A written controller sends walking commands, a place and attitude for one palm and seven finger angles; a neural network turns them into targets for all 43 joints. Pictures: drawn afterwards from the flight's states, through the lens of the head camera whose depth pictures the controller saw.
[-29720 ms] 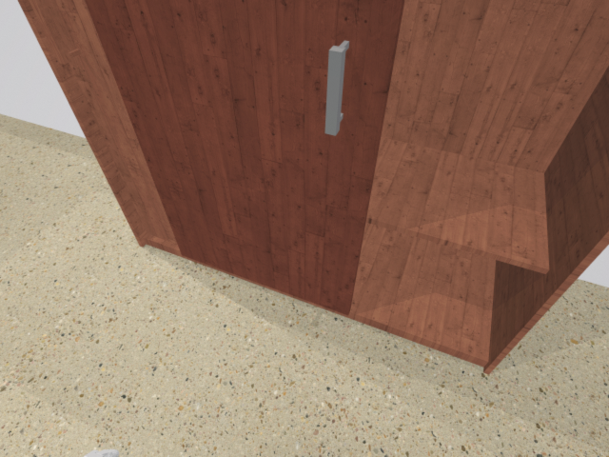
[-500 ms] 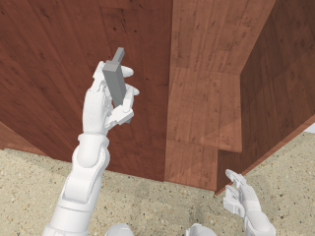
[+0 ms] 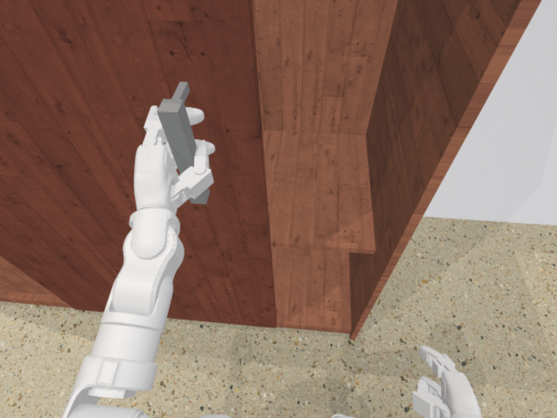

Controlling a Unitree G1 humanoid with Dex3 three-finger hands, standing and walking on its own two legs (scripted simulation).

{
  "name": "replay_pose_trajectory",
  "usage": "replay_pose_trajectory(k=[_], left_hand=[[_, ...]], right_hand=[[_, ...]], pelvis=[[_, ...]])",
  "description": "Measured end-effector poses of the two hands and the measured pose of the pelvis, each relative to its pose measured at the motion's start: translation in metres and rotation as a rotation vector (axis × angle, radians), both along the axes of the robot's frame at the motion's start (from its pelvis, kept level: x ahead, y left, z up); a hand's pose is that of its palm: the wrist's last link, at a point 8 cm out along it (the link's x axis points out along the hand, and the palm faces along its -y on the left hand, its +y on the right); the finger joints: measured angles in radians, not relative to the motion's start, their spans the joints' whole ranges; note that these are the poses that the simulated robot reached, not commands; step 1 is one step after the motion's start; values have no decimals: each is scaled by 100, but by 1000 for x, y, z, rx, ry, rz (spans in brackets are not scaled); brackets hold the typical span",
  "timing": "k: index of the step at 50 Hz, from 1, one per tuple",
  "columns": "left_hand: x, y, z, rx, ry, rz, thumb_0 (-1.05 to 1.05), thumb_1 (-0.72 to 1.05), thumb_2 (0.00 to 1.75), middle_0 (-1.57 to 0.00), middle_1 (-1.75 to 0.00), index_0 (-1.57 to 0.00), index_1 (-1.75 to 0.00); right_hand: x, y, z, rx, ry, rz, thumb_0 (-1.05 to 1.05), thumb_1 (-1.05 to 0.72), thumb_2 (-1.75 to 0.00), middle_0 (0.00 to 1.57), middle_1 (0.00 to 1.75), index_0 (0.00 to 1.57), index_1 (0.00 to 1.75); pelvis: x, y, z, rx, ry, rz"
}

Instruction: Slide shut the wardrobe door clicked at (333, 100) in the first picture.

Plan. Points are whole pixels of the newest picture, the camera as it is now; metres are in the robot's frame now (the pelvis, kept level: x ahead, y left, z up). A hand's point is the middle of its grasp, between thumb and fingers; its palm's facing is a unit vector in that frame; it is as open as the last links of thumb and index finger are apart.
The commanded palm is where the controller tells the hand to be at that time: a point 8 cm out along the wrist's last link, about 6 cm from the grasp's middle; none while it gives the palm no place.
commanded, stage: step sideways, sliding the door along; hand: left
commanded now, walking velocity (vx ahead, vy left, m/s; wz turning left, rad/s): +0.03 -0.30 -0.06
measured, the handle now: (191, 147) +0.42 +0.17 +0.15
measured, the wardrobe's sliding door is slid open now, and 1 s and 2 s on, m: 0.26 0.19 0.19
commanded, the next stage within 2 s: stop walking and hold the door there in 1.98 s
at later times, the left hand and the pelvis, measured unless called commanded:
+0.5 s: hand (243, 177) +0.37 +0.09 +0.16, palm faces +0.12 -0.98 -0.12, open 6.5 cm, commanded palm +0.34 +0.09 +0.16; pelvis -0.01 -0.04 +0.00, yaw -2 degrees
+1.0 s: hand (250, 178) +0.36 +0.08 +0.16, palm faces +0.06 -0.99 -0.11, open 6.4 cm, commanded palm +0.35 +0.10 +0.16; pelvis -0.01 -0.03 +0.01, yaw -3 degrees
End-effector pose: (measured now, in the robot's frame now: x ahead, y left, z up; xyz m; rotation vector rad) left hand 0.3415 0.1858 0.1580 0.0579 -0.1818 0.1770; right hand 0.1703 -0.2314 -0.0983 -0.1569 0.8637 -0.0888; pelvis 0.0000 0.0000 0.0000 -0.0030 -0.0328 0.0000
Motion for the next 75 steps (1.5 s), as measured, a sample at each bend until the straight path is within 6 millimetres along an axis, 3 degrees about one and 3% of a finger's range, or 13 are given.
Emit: replay_pose_trajectory(k=[11, 33, 75], left_hand=[[-2, -24, 3, 58, 45, -20, 1, 77, 80, -33, -140, -12, -137], [-2, -55, 5, 72, 68, -85, 1, 75, 78, -38, -139, -16, -138], [2, -51, 5, 58, 52, -168, 1, 71, 76, -41, -136, -22, -140]], right_hand=[[-13, -15, -5, 43, -4, 5, 1, -91, -89, 20, 30, 20, 30], [-19, -45, 3, 10, -43, -65, 1, -91, -89, 20, 30, 20, 30], [-38, -27, 5, -16, -14, -107, 1, -90, -89, 20, 30, 20, 30]], pelvis=[[-13, -25, 0, 0, -19, -19], [-11, -38, 5, 10, 16, -49], [-15, -17, 5, 5, 37, -57]])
